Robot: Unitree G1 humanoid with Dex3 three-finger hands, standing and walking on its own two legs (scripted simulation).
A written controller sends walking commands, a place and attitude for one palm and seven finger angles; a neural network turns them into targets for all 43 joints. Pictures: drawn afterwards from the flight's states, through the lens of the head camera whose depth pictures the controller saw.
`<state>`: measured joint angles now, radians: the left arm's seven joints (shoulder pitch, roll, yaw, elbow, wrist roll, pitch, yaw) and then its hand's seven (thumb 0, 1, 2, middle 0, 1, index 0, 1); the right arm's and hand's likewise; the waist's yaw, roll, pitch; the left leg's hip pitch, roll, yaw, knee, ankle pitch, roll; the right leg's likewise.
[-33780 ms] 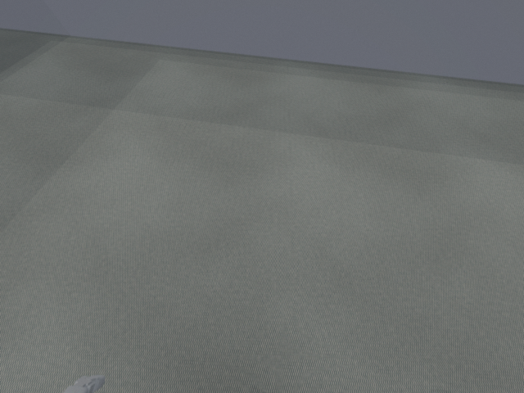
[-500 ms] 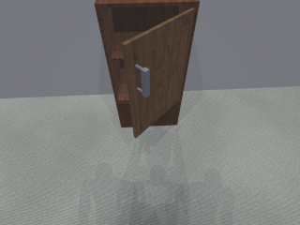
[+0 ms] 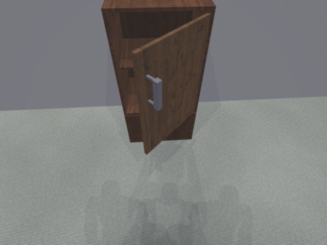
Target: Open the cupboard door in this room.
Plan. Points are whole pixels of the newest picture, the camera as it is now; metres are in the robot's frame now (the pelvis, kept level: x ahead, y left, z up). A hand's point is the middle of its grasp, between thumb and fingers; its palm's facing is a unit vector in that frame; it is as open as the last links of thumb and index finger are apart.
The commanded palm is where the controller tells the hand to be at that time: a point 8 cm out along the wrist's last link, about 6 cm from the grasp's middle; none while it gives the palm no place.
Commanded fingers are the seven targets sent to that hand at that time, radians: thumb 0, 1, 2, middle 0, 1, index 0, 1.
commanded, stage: look to check the result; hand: left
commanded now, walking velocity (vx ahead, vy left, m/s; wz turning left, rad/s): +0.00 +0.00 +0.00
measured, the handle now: (153, 92) +0.63 +0.07 -0.02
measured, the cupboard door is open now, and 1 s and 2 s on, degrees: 44 44 44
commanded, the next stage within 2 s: walk to a spot facing it in 0.54 s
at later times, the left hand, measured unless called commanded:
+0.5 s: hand out of the picture +0.02 +0.16 -0.17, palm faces +0.03 -0.98 -0.19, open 7.4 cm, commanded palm none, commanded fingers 0.00 0.90 0.90 -0.20 -0.30 -0.20 -0.30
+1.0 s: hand out of the picture +0.05 +0.17 -0.18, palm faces -0.06 -0.98 -0.20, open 7.4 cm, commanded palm none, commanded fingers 0.00 0.90 0.90 -0.20 -0.30 -0.20 -0.30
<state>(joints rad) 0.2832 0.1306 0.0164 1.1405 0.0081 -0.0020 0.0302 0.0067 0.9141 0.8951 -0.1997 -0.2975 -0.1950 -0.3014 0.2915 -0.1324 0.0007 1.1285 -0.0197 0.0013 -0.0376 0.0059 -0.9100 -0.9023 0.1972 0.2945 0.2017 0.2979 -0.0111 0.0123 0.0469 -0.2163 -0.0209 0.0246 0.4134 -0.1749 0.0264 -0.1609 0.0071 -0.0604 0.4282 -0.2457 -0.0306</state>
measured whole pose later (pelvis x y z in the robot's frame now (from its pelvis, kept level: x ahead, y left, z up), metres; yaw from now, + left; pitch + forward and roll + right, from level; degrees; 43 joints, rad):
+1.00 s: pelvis +0.01 -0.01 -0.01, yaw -7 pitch +0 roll +1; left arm 0.25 0.18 0.07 1.06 0.02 0.06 0.00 0.01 0.91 0.89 -0.20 -0.30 -0.20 -0.30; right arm 0.22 -0.17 -0.04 1.05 -0.02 0.03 -0.05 0.00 -0.91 -0.90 0.20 0.29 0.20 0.30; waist 0.00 -0.01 0.08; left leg -0.25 0.05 0.14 0.54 -0.28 0.01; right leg -0.25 0.06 0.04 0.58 -0.31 -0.05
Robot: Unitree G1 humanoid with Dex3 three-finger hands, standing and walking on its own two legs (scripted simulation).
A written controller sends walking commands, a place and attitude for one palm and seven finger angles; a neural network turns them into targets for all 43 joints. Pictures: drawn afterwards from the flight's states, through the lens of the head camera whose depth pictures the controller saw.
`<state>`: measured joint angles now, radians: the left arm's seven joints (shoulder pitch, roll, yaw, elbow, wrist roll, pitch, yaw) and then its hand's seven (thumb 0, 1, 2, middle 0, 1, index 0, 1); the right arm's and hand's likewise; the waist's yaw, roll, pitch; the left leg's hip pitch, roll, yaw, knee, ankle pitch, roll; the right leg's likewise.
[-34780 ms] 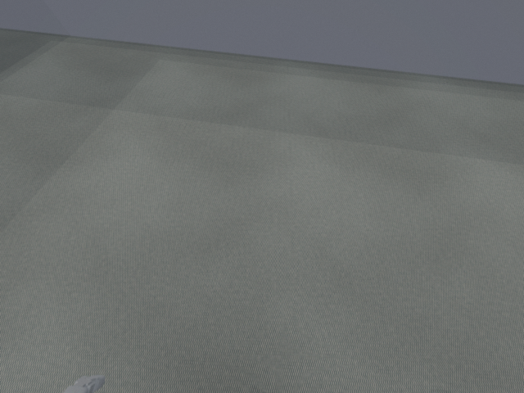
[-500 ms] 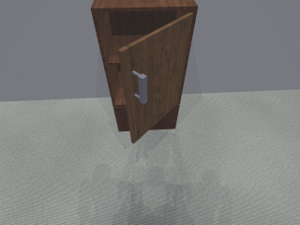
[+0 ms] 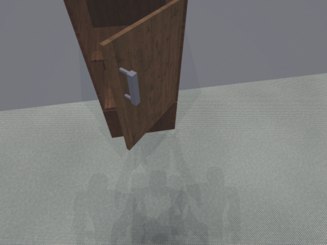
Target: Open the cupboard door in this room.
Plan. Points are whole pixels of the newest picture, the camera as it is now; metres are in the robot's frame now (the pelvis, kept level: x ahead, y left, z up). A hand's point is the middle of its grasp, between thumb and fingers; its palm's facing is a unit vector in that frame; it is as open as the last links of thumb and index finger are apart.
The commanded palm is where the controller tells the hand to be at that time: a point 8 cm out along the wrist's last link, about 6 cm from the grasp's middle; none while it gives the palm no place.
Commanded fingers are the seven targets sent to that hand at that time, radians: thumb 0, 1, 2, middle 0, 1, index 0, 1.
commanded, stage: walk to a spot facing it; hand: left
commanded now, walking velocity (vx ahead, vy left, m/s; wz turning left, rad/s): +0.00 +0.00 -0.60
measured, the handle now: (129, 86) +0.60 +0.16 -0.01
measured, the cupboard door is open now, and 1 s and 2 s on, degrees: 44 44 44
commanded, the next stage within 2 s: none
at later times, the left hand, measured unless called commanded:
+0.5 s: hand out of the picture +0.10 +0.15 -0.16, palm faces -0.22 -0.94 -0.25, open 7.4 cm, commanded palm none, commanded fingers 0.00 0.90 0.90 -0.20 -0.30 -0.20 -0.30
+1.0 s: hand (143, 221) +0.20 +0.07 -0.16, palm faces -0.54 -0.79 -0.29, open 7.4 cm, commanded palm none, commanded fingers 0.00 0.90 0.90 -0.20 -0.30 -0.20 -0.30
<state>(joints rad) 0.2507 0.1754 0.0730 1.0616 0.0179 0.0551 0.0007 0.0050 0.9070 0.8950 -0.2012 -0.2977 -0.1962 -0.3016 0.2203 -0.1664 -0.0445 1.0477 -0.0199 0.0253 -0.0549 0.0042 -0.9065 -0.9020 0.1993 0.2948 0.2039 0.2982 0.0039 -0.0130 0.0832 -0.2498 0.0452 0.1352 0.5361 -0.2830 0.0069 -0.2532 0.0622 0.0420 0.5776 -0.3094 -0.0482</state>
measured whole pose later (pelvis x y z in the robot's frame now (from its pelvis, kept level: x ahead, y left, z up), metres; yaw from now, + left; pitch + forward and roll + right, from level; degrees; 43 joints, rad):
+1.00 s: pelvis +0.00 -0.05 -0.01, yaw -35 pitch +0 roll +0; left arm 0.13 0.23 0.07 0.89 0.02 0.03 -0.01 0.00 0.91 0.90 -0.20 -0.30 -0.20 -0.30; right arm 0.20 -0.27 -0.06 0.93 -0.01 0.06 -0.04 0.01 -0.90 -0.90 0.20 0.29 0.20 0.30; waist -0.01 0.04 0.16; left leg -0.43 0.10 0.04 1.06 -0.53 -0.07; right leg -0.33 0.02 -0.01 0.64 -0.32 -0.04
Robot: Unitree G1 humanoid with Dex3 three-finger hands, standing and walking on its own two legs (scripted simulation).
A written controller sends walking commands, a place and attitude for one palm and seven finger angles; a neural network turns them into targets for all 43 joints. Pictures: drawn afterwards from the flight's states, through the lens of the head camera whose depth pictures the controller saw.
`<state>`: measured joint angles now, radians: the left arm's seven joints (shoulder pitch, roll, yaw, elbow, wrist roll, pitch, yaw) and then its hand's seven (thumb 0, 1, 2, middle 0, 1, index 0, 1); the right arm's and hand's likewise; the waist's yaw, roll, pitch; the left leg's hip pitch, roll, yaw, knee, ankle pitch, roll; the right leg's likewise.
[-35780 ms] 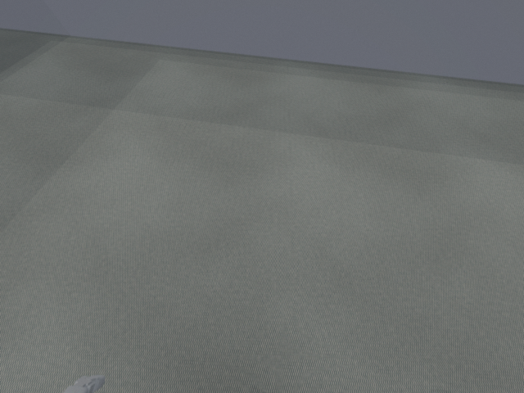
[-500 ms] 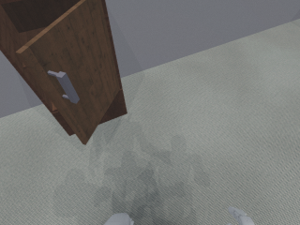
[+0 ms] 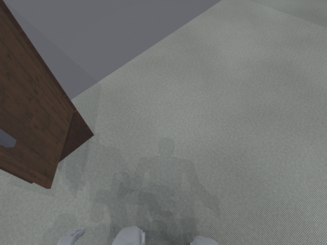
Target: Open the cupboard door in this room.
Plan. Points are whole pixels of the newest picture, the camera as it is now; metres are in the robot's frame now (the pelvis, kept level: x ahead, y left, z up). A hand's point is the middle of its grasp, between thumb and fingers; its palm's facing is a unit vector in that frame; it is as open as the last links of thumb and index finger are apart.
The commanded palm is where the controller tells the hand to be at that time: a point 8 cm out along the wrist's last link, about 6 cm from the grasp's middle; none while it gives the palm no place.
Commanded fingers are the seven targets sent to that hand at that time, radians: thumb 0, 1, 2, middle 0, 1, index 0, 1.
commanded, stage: walk to a spot facing it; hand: left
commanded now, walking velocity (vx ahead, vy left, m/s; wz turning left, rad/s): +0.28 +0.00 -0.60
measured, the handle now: out of the picture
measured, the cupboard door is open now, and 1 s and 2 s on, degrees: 44 44 44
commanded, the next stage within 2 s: turn to face it in 1.60 s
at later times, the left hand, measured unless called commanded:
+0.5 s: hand (130, 181) +0.29 +0.13 -0.15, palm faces -0.37 -0.92 -0.15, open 7.4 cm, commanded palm none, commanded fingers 0.00 0.90 0.90 -0.20 -0.30 -0.20 -0.30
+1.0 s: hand (162, 152) +0.40 +0.03 -0.15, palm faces -0.42 -0.88 -0.21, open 7.3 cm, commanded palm none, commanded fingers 0.00 0.90 0.90 -0.20 -0.30 -0.20 -0.30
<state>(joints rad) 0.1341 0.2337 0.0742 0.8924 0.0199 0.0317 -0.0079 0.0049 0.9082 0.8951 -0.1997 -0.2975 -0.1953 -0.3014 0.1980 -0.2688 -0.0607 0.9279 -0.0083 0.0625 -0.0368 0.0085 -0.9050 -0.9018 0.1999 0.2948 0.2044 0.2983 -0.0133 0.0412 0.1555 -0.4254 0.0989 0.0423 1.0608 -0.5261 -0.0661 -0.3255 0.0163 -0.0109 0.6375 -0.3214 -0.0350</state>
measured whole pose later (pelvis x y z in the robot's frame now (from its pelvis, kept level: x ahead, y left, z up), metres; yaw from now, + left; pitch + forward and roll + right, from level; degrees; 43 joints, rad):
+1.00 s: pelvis +0.30 -0.13 +0.01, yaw -29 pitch +1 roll -1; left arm 0.31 0.19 0.06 1.04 0.02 -0.06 -0.01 0.00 0.93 0.90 -0.20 -0.30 -0.20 -0.30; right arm 0.11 -0.17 -0.05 0.94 -0.02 -0.02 0.01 0.01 -0.91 -0.90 0.20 0.29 0.20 0.30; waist 0.02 0.01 0.05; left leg -0.57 0.11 0.06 0.79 -0.20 -0.04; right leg -0.06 0.08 -0.03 0.36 -0.30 -0.08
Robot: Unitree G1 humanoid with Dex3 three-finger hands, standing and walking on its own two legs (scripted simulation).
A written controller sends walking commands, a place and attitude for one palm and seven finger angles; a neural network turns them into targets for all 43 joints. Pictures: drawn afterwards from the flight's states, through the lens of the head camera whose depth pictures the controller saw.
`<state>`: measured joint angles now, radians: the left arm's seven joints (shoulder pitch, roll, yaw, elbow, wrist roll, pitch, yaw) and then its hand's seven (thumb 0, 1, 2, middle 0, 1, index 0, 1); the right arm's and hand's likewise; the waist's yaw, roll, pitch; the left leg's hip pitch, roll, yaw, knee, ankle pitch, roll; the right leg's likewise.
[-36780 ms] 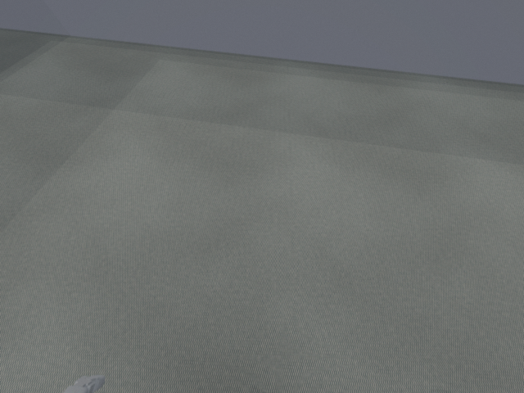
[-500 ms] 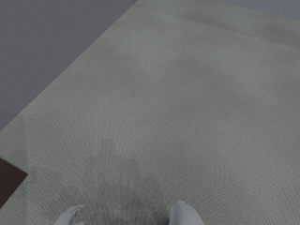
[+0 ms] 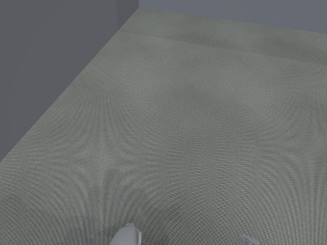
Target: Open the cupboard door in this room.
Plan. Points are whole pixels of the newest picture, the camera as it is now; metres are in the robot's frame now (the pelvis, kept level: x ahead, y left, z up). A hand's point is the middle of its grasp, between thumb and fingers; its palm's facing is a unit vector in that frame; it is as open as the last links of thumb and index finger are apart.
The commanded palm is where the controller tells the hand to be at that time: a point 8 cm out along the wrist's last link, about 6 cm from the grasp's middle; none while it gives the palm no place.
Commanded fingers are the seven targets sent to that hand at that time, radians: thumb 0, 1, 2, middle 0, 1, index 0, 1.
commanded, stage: walk to a spot facing it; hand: left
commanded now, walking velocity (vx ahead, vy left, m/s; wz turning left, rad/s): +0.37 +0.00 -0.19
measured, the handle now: out of the picture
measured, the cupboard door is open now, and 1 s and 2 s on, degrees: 44 44 44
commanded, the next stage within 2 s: turn to face it in 0.60 s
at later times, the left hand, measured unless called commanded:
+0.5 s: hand (121, 171) +0.35 +0.17 -0.16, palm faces -0.19 -0.95 -0.23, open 7.3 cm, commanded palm none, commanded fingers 0.00 0.90 0.90 -0.20 -0.30 -0.20 -0.30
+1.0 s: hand (143, 152) +0.46 +0.12 -0.21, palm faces -0.05 -0.99 -0.14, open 7.3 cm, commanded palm none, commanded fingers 0.00 0.90 0.90 -0.20 -0.30 -0.20 -0.30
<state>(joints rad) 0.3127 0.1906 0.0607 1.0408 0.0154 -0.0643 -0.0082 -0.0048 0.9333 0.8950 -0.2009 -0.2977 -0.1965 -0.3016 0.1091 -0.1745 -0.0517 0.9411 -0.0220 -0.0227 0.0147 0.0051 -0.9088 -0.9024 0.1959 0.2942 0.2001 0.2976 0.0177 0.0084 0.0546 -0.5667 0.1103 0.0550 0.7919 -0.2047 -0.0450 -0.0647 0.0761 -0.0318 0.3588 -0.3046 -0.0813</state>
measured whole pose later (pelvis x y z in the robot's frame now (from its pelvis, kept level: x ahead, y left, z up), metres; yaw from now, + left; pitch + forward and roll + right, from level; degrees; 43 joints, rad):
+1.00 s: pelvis +0.43 -0.05 -0.03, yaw -5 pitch -1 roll -1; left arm 0.25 0.17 0.05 1.06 0.01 0.00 0.02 0.01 0.92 0.89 -0.20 -0.30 -0.20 -0.30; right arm 0.17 -0.18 -0.04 0.98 -0.03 -0.02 0.00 0.00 -0.92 -0.90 0.20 0.29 0.20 0.30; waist -0.02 -0.03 0.08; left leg -0.46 0.02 0.10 0.68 -0.22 0.08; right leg -0.25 -0.03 -0.11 0.99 -0.58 0.02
